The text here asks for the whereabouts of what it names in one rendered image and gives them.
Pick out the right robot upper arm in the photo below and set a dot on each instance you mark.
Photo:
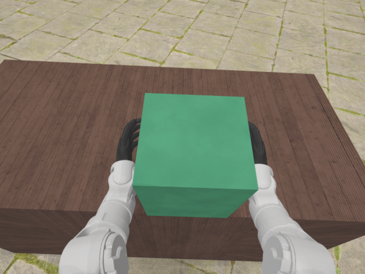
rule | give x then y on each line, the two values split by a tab
286	254

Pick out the right robot forearm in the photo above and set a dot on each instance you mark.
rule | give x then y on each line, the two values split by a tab
268	213

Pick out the left robot hand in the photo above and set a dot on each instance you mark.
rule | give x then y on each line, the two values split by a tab
126	144

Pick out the left robot forearm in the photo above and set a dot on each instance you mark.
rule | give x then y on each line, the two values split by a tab
116	210

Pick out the carton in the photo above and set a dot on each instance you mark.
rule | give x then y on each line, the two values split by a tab
194	156

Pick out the right robot hand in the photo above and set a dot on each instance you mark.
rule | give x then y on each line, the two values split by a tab
258	147

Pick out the pedestal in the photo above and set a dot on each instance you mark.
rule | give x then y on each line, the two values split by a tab
60	126

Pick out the left robot upper arm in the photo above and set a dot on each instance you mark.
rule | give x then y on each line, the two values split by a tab
102	253

